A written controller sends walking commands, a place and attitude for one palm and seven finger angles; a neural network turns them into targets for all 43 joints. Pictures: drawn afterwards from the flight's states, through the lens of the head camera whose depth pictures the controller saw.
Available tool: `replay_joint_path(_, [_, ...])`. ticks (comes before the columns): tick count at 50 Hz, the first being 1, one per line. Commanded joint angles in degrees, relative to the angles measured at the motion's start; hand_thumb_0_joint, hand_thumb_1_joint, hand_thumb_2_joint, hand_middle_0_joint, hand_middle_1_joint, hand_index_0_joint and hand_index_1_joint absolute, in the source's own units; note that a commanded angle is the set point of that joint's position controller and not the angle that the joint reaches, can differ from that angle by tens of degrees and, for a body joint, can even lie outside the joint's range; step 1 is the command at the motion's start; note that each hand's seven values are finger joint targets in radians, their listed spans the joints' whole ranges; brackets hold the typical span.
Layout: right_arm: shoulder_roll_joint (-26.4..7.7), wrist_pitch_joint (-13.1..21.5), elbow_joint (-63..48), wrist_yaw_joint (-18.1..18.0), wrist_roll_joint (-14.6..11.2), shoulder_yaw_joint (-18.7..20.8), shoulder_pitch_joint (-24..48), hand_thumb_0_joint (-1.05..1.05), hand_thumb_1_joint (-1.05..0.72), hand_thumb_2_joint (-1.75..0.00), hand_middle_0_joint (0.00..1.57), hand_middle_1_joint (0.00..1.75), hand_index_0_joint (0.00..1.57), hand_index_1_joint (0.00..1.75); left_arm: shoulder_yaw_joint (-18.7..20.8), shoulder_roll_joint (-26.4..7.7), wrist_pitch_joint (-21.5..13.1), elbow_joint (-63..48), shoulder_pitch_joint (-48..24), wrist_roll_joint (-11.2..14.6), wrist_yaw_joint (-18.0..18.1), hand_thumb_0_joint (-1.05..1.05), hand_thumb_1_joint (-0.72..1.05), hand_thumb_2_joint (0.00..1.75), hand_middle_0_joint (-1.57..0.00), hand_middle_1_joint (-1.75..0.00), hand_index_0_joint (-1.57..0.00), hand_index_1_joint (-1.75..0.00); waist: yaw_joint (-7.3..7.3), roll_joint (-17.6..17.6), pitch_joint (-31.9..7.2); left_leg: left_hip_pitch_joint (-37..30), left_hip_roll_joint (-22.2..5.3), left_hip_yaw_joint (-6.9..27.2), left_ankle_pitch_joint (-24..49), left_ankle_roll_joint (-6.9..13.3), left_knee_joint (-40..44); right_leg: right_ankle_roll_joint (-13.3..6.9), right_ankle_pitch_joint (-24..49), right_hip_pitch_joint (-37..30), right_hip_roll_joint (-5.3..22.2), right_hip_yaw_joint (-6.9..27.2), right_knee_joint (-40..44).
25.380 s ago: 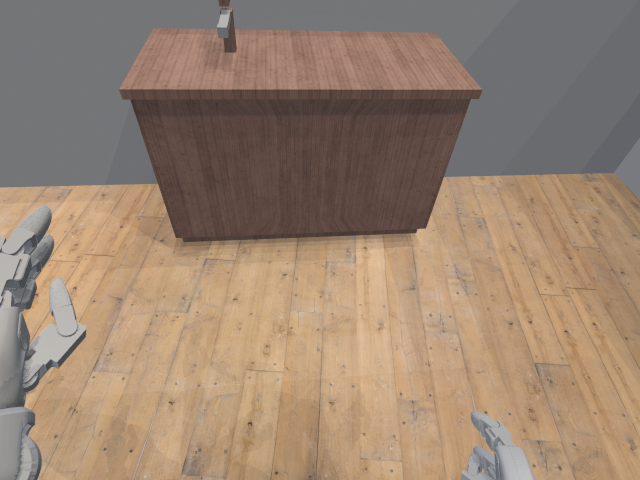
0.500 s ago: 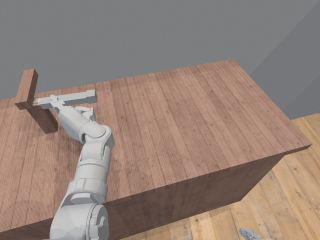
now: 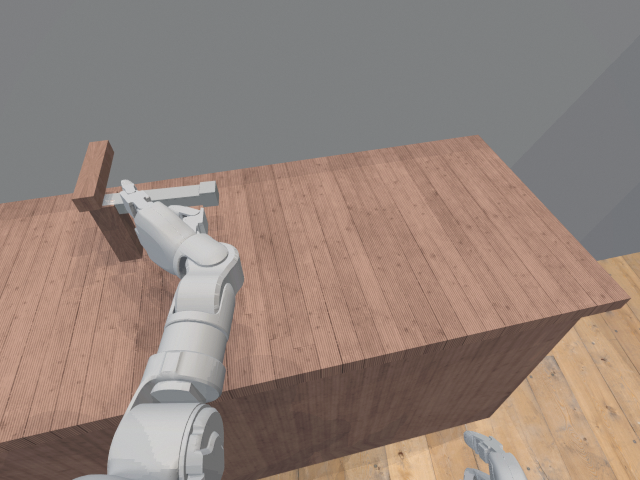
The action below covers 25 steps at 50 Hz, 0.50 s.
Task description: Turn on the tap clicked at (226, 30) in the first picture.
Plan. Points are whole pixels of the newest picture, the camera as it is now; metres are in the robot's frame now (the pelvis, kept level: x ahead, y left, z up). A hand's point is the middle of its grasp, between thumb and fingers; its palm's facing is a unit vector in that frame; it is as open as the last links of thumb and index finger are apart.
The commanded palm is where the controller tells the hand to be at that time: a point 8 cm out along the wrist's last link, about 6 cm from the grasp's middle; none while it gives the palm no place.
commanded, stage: lift the hand up off the lever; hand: left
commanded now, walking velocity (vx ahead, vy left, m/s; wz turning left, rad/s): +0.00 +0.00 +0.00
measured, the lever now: (209, 193) +0.51 +0.21 +0.08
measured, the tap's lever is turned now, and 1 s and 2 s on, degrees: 86 86 86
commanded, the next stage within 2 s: draw the hand back beside the body in 1.06 s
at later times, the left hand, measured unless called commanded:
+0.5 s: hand (203, 209) +0.42 +0.18 +0.14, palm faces +0.79 -0.60 -0.09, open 7.8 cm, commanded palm +0.35 +0.20 +0.14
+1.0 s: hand (189, 208) +0.39 +0.18 +0.16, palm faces +0.78 -0.62 -0.08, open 7.8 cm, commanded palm +0.34 +0.20 +0.16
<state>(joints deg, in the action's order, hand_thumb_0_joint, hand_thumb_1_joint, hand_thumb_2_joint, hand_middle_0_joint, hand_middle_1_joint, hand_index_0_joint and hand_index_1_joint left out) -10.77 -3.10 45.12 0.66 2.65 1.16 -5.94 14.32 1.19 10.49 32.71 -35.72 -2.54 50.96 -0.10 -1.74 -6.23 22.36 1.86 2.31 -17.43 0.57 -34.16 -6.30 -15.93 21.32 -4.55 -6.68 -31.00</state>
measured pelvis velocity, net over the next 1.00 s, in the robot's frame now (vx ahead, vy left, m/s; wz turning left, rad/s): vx -0.01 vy -0.02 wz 0.01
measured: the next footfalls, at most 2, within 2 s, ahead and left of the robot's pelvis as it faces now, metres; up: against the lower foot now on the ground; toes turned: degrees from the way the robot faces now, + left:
none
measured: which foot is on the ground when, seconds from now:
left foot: down 0.00-1.00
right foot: down 0.00-1.00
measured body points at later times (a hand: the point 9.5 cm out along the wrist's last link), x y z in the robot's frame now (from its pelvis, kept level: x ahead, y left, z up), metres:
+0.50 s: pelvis +0.00 -0.02 +0.01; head +0.01 -0.03 +0.46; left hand +0.37 +0.21 +0.14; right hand +0.16 -0.26 -0.11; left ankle +0.00 +0.11 -0.73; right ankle +0.00 -0.04 -0.73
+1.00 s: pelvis -0.01 -0.02 +0.01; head -0.02 -0.03 +0.46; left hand +0.35 +0.21 +0.17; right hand +0.20 -0.24 -0.09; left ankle +0.00 +0.11 -0.73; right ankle +0.00 -0.04 -0.73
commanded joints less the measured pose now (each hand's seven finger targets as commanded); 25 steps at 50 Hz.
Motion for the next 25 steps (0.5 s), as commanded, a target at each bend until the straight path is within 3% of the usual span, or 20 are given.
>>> replay_joint_path(1, [-7.6, 2.5, -6.5, -1.1, -0.5, 2.1, 6.4, 0.00, -0.90, -0.90, 0.20, 0.30, 0.20, 0.30, -1.0, -8.6, -2.6, -12.6, -25.2, -2.1, 0.1, 0.00, 0.90, 0.90, -0.15, -0.15, -0.15, -0.15, -0.05, 3.6, -15.0, -4.5, -2.3, 0.1, 13.2, -0.3, 2.4, 5.2, 11.8, -9.7, 6.3, 5.8, 6.4])
replay_joint_path(2, [-7.3, 2.8, -6.9, -0.9, -0.6, 1.8, 6.8, 0.00, -0.90, -0.90, 0.20, 0.30, 0.20, 0.30, -3.2, -6.3, -2.6, -13.5, -26.6, -2.2, 0.0, 0.00, 0.90, 0.90, -0.15, -0.15, -0.15, -0.15, -0.62, 3.3, -15.1, -4.8, -2.2, -0.4, 13.1, -0.1, 2.5, 5.3, 11.9, -9.5, 6.6, 5.9, 6.5])
replay_joint_path(5, [-7.2, 3.0, -6.5, -1.1, -0.6, 1.8, 7.1, 0.00, -0.90, -0.90, 0.20, 0.30, 0.20, 0.30, -1.7, -8.2, -2.4, -13.1, -26.9, -2.2, 0.3, 0.00, 0.90, 0.90, -0.15, -0.15, -0.15, -0.15, -0.44, 3.6, -15.1, -3.7, -2.3, -0.4, 9.9, 0.3, 2.6, 6.0, 9.6, -10.3, 7.3, 7.0, 8.2])
replay_joint_path(6, [-7.5, 2.9, -6.0, -1.4, -0.5, 1.9, 7.1, 0.00, -0.90, -0.90, 0.20, 0.30, 0.20, 0.30, 0.0, -10.4, -2.5, -12.9, -26.8, -2.2, 0.2, 0.00, 0.90, 0.90, -0.15, -0.15, -0.15, -0.15, 0.00, 3.2, -14.5, -3.4, -2.2, 0.0, 9.3, 0.3, 3.1, 5.7, 8.0, -10.6, 7.1, 7.1, 8.4])
replay_joint_path(8, [-7.1, 3.3, -6.4, -1.2, -0.6, 1.8, 7.3, 0.00, -0.90, -0.90, 0.20, 0.30, 0.20, 0.30, -2.5, -7.8, -2.6, -14.4, -27.8, -2.6, 0.2, 0.00, 0.90, 0.90, -0.15, -0.15, -0.15, -0.15, -0.36, 2.4, -15.2, -4.5, -2.4, -0.4, 10.5, 0.4, 3.0, 5.6, 9.8, -10.7, 7.3, 6.9, 8.3])
replay_joint_path(10, [-7.2, 3.4, -6.3, -1.2, -0.5, 1.9, 7.3, 0.00, -0.90, -0.90, 0.20, 0.30, 0.20, 0.30, -2.7, -7.7, -2.3, -14.2, -27.4, -2.4, 0.1, 0.00, 0.90, 0.90, -0.15, -0.15, -0.15, -0.15, -0.46, 2.2, -15.6, -4.6, -2.3, -0.4, 10.1, 0.4, 3.1, 5.8, 10.1, -11.0, 7.4, 7.2, 8.6])
replay_joint_path(11, [-7.5, 3.2, -5.8, -1.4, -0.7, 2.0, 7.2, 0.00, -0.90, -0.90, 0.20, 0.30, 0.20, 0.30, -0.5, -10.1, -2.2, -13.5, -26.5, -2.2, 0.0, 0.00, 0.90, 0.90, -0.15, -0.15, -0.15, -0.15, 0.01, 2.1, -14.7, -4.6, -2.3, -0.1, 10.2, 0.4, 3.6, 5.5, 9.3, -11.3, 7.1, 7.0, 8.7])
replay_joint_path(12, [-7.3, 3.4, -6.6, -1.3, -0.7, 1.9, 7.1, 0.00, -0.90, -0.90, 0.20, 0.30, 0.20, 0.30, -2.2, -7.9, -2.0, -13.9, -25.9, -2.0, -0.2, 0.00, 0.90, 0.90, -0.15, -0.15, -0.15, -0.15, -0.18, 3.2, -15.1, -4.7, -2.2, -0.4, 10.5, 0.5, 3.9, 5.8, 10.3, -11.7, 7.3, 7.0, 8.6])
replay_joint_path(13, [-7.4, 3.4, -6.4, -1.4, -0.8, 2.0, 7.5, 0.00, -0.90, -0.90, 0.20, 0.30, 0.20, 0.30, -2.5, -7.7, -1.8, -13.3, -25.9, -1.8, -0.3, 0.00, 0.90, 0.90, -0.15, -0.15, -0.15, -0.15, -0.40, 3.7, -14.4, -4.4, -2.4, -0.4, 9.7, 0.5, 3.6, 6.0, 9.9, -11.4, 7.6, 7.2, 9.2])
replay_joint_path(15, [-7.5, 3.5, -6.5, -1.5, -0.8, 1.9, 7.4, 0.00, -0.90, -0.90, 0.20, 0.30, 0.20, 0.30, -2.0, -8.2, -1.4, -13.6, -26.1, -1.3, -0.3, 0.00, 0.90, 0.90, -0.15, -0.15, -0.15, -0.15, -0.41, 5.0, -14.5, -4.4, -2.3, -0.5, 9.8, 0.7, 3.8, 6.5, 12.1, -12.5, 8.2, 8.0, 9.8])
replay_joint_path(16, [-7.8, 3.2, -6.2, -1.8, -0.9, 2.2, 7.4, 0.00, -0.90, -0.90, 0.20, 0.30, 0.20, 0.30, 1.4, -11.7, -1.4, -13.5, -24.2, -1.0, -0.4, 0.00, 0.90, 0.90, -0.15, -0.15, -0.15, -0.15, 0.77, 3.7, -14.9, -4.3, -2.2, -0.3, 9.7, 0.7, 4.3, 6.3, 11.7, -13.6, 8.0, 7.9, 9.7])
replay_joint_path(18, [-7.5, 3.3, -6.8, -1.6, -0.9, 2.0, 7.4, 0.00, -0.90, -0.90, 0.20, 0.30, 0.20, 0.30, -0.9, -9.4, -1.2, -15.7, -24.8, -1.3, -0.6, 0.00, 0.90, 0.90, -0.15, -0.15, -0.15, -0.15, 0.38, 4.2, -16.4, -5.3, -2.4, -0.6, 12.5, 0.6, 4.1, 6.5, 17.0, -14.9, 8.4, 7.7, 8.8])
replay_joint_path(20, [-7.6, 3.1, -7.1, -1.6, -0.9, 2.0, 7.1, 0.00, -0.90, -0.90, 0.20, 0.30, 0.20, 0.30, -0.5, -9.9, -0.6, -16.9, -23.0, -1.3, -0.7, 0.00, 0.90, 0.90, -0.15, -0.15, -0.15, -0.15, 0.57, 4.6, -16.9, -5.7, -2.4, -0.9, 14.4, 0.6, 4.1, 6.8, 21.8, -16.3, 8.7, 8.0, 8.4])
replay_joint_path(21, [-8.0, 2.7, -6.8, -1.9, -1.0, 2.2, 7.2, 0.00, -0.90, -0.90, 0.20, 0.30, 0.20, 0.30, 2.5, -13.1, -0.4, -16.5, -21.1, -1.0, -1.0, 0.00, 0.90, 0.90, -0.15, -0.15, -0.15, -0.15, 1.31, 4.4, -16.8, -5.7, -2.3, -0.7, 14.6, 0.7, 4.4, 6.7, 21.7, -17.1, 8.5, 8.0, 8.3])
replay_joint_path(23, [-7.7, 2.8, -7.4, -1.8, -1.2, 1.9, 7.8, 0.00, -0.90, -0.90, 0.20, 0.30, 0.20, 0.30, -0.8, -10.1, 0.1, -18.3, -22.8, -1.0, -1.6, 0.00, 0.90, 0.90, -0.15, -0.15, -0.15, -0.15, 0.49, 4.6, -15.9, -6.0, -2.4, -1.0, 14.8, 0.7, 4.4, 6.8, 22.3, -16.7, 8.9, 8.2, 8.7])
replay_joint_path(25, [-7.6, 3.1, -7.7, -1.8, -1.2, 2.0, 7.9, 0.00, -0.90, -0.90, 0.20, 0.30, 0.20, 0.30, -1.1, -10.0, 0.3, -20.7, -22.2, -0.9, -1.6, 0.00, 0.90, 0.90, -0.15, -0.15, -0.15, -0.15, 0.55, 4.2, -16.8, -7.3, -2.4, -1.1, 16.6, 0.8, 4.3, 6.9, 26.0, -17.7, 9.0, 8.4, 8.4])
